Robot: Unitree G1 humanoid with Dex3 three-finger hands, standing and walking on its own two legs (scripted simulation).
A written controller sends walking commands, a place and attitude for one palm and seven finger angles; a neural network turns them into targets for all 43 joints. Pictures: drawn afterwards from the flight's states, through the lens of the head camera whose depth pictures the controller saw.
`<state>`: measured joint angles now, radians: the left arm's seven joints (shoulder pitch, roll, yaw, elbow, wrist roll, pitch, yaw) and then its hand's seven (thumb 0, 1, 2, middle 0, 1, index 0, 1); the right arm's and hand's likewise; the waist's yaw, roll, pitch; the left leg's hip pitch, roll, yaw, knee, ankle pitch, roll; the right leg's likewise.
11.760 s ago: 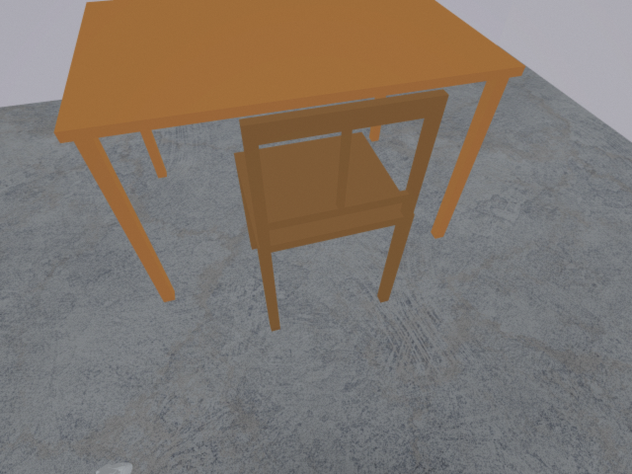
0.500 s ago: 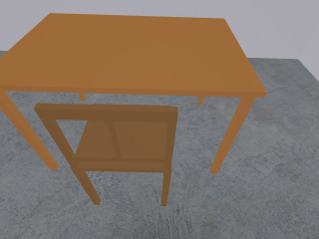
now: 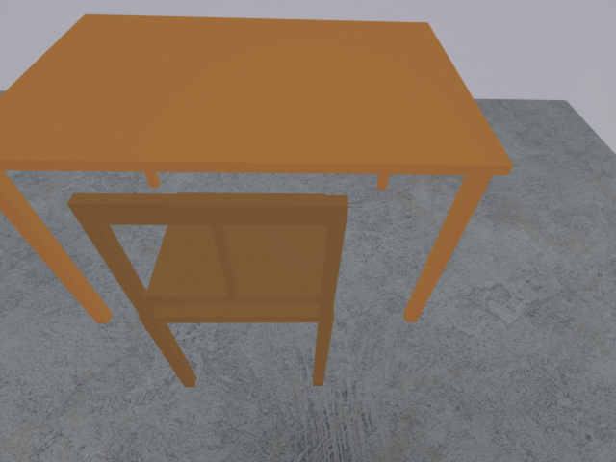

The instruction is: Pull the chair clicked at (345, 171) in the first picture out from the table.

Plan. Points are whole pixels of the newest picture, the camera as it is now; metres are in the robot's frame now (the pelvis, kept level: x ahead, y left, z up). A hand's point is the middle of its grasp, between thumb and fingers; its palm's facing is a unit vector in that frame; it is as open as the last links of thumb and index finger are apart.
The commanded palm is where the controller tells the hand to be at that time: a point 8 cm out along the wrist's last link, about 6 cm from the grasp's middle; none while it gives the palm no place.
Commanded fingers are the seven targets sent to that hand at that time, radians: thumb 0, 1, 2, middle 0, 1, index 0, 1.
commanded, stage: look again from close up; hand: left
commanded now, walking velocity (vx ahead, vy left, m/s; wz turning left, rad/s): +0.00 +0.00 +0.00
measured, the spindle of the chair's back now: (225, 261) +0.47 +0.18 -0.10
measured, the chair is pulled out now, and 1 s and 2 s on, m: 0.00 0.00 0.00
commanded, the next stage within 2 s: raise the hand toward the chair's back in 0.20 s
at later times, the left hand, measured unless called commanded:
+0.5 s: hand (174, 400) +0.20 +0.19 -0.03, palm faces +0.27 -0.95 -0.17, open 7.6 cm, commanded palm +0.11 +0.21 -0.07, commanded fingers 0.00 0.64 0.79 -0.17 -0.26 -0.17 -0.26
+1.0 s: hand (207, 423) +0.18 +0.14 -0.05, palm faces +0.01 -1.00 -0.09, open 11.7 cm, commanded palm +0.14 +0.21 -0.05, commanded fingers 0.00 0.06 0.54 -0.12 -0.17 -0.12 -0.17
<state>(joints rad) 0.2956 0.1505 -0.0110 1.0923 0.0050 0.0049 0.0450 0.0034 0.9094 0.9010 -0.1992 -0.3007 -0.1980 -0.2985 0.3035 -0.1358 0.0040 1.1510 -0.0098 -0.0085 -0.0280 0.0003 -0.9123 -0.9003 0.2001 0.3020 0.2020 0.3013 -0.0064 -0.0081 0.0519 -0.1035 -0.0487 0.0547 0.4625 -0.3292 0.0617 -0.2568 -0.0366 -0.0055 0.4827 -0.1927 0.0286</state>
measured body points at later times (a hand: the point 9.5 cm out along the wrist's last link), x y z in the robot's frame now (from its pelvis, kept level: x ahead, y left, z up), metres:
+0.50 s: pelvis +0.01 -0.01 -0.01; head -0.01 -0.02 +0.44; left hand +0.18 +0.23 -0.02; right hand +0.09 -0.26 -0.13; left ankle -0.05 +0.08 -0.74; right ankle +0.04 -0.14 -0.74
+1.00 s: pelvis -0.02 -0.06 -0.11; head +0.07 -0.05 +0.33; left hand +0.17 +0.20 -0.04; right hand +0.23 -0.24 -0.19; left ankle -0.05 +0.08 -0.74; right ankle +0.04 -0.14 -0.74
